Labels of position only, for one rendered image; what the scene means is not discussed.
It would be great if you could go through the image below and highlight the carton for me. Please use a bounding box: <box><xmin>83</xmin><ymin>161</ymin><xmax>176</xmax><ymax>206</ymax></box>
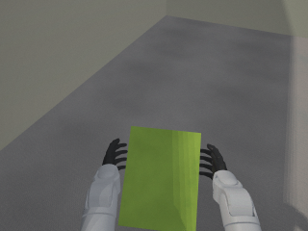
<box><xmin>118</xmin><ymin>126</ymin><xmax>201</xmax><ymax>231</ymax></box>

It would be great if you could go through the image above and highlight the right robot hand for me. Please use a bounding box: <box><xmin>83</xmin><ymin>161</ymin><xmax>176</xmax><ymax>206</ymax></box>
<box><xmin>198</xmin><ymin>143</ymin><xmax>227</xmax><ymax>180</ymax></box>

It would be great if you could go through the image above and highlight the right robot forearm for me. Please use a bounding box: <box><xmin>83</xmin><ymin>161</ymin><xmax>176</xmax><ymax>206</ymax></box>
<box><xmin>213</xmin><ymin>169</ymin><xmax>262</xmax><ymax>231</ymax></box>

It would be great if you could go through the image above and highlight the left robot hand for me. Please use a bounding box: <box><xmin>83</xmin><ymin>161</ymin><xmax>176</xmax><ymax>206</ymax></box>
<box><xmin>102</xmin><ymin>139</ymin><xmax>128</xmax><ymax>170</ymax></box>

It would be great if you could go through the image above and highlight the left robot forearm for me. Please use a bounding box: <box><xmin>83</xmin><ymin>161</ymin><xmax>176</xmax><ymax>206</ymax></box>
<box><xmin>80</xmin><ymin>164</ymin><xmax>121</xmax><ymax>231</ymax></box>

